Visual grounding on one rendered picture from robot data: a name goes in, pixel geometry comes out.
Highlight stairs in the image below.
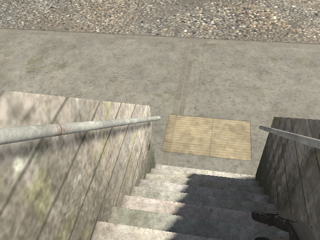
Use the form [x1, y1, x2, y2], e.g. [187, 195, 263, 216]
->
[91, 164, 290, 240]

